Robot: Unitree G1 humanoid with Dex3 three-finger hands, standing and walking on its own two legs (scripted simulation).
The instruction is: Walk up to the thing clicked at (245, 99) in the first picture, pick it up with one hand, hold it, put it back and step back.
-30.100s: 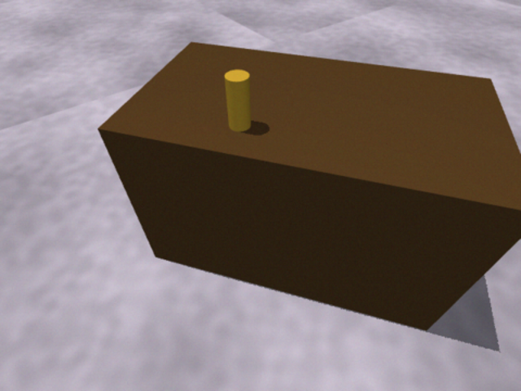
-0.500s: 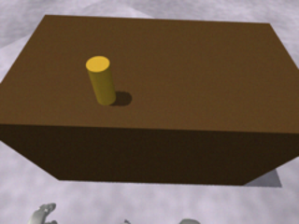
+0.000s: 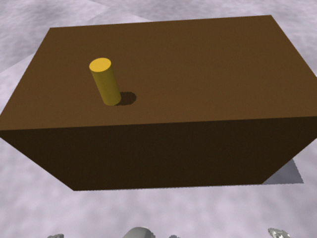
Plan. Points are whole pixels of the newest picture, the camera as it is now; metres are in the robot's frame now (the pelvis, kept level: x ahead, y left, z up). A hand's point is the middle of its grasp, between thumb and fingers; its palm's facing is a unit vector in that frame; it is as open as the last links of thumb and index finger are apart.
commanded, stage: step back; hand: left
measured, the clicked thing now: (106, 83) +0.58 +0.21 +0.01
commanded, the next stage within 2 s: none
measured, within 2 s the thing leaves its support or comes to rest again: neither
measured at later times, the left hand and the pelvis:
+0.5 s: hand out of the picture -0.05 +0.30 -0.15, palm faces +0.04 -0.93 -0.35, open 7.4 cm; pelvis -0.13 +0.03 +0.01, yaw +2 degrees
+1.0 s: hand out of the picture -0.17 +0.26 -0.12, palm faces +0.03 -0.90 -0.44, open 7.4 cm; pelvis -0.28 -0.01 +0.00, yaw +3 degrees
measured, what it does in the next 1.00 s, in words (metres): walks backwards: left foot, then right foot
